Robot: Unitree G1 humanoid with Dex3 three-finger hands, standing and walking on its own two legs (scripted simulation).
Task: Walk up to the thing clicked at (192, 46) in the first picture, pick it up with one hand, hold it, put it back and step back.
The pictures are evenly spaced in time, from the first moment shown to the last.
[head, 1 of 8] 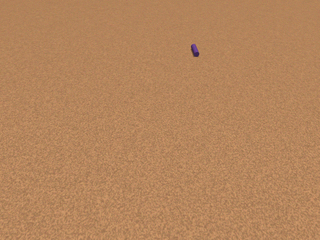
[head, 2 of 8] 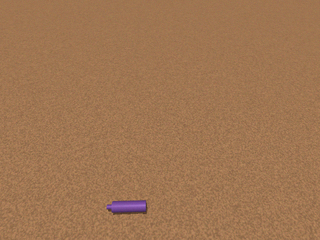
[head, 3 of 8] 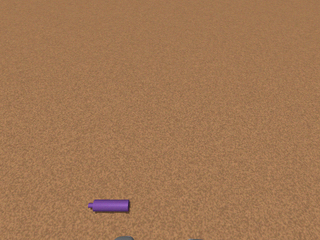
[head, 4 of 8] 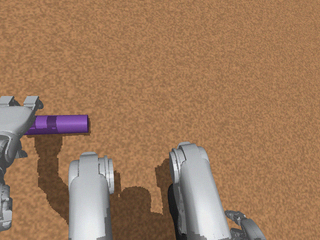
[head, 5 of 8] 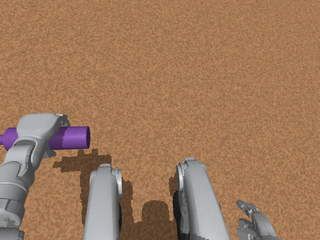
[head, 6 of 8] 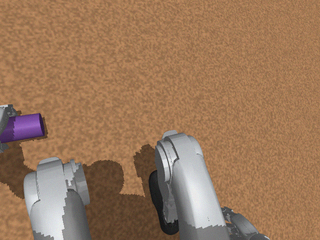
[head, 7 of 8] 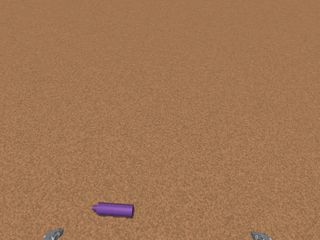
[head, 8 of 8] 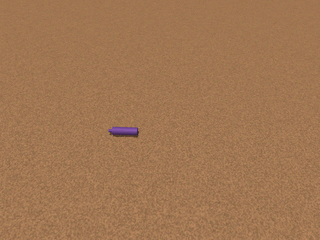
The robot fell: no
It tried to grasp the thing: yes
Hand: left
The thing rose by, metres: 0.67
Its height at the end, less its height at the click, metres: +0.00
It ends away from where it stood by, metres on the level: 0.01
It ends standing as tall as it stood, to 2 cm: yes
